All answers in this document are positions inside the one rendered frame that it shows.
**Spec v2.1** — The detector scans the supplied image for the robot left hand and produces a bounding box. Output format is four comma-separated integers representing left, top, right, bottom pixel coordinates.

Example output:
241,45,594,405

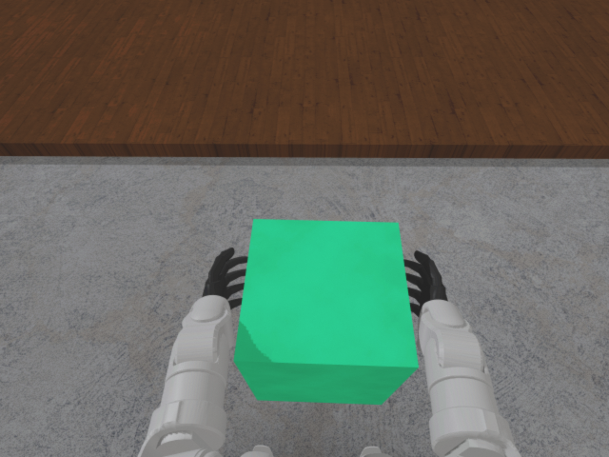
202,248,248,309

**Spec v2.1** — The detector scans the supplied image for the right robot forearm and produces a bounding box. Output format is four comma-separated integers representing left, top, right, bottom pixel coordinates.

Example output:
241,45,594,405
417,300,521,457

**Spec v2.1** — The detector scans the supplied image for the robot right hand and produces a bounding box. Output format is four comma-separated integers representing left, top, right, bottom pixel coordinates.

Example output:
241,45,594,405
403,250,448,317

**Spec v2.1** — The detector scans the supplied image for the carton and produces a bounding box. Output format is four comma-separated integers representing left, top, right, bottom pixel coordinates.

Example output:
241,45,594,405
234,219,419,405

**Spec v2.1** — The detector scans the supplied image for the left robot shin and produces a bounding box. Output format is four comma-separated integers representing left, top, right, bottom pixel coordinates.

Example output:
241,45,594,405
252,445,273,456

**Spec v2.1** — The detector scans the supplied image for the left robot forearm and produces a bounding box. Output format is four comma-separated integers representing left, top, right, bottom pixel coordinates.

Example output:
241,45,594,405
137,295,234,457

